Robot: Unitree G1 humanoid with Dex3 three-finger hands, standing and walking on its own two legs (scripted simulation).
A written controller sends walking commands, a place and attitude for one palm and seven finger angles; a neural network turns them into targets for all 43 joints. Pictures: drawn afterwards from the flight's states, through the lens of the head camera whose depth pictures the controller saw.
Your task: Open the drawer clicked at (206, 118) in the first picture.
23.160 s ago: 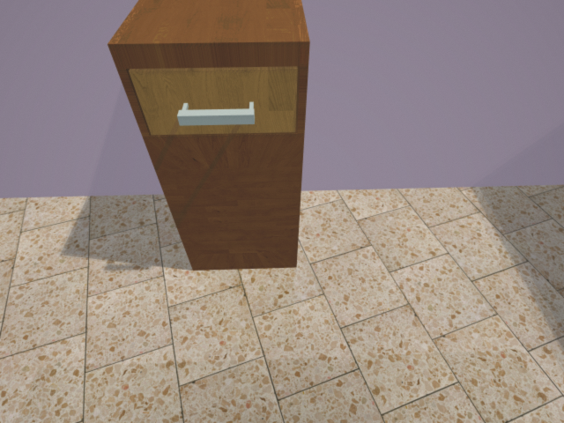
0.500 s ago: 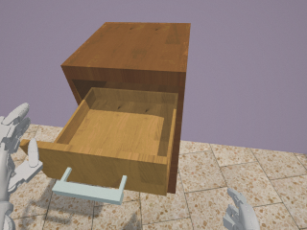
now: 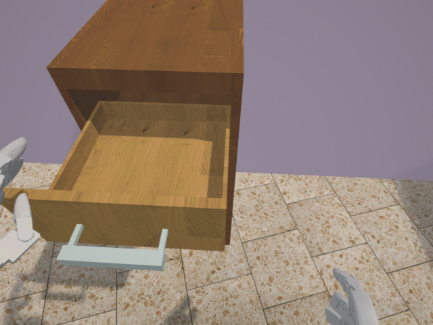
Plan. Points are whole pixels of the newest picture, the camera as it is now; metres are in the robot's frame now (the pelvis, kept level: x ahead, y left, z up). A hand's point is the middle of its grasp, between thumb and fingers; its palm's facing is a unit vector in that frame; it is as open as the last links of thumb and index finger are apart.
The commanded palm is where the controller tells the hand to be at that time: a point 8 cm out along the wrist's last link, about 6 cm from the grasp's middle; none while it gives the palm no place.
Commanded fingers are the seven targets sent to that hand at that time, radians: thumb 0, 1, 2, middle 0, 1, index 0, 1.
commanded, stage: step back with the hand held close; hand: left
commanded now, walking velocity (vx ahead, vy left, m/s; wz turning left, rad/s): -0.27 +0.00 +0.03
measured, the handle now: (117, 244) +0.25 +0.20 +0.01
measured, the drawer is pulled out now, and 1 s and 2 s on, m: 0.30 0.30 0.30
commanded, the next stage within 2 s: stop stepping back and stand still in 0.84 s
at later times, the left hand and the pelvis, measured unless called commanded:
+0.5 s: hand out of the picture +0.13 +0.26 +0.19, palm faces +0.43 -0.77 -0.47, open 7.4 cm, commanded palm +0.06 +0.30 +0.21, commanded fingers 0.00 0.90 0.90 -0.20 -0.30 -0.20 -0.30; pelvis -0.06 +0.02 -0.01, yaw +1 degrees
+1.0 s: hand out of the picture +0.03 +0.22 +0.19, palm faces +0.34 -0.80 -0.50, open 7.4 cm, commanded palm -0.04 +0.26 +0.21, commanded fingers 0.00 0.90 0.90 -0.20 -0.30 -0.20 -0.30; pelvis -0.18 -0.02 -0.01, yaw -1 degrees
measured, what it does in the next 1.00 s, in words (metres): walks backwards: right foot, then left foot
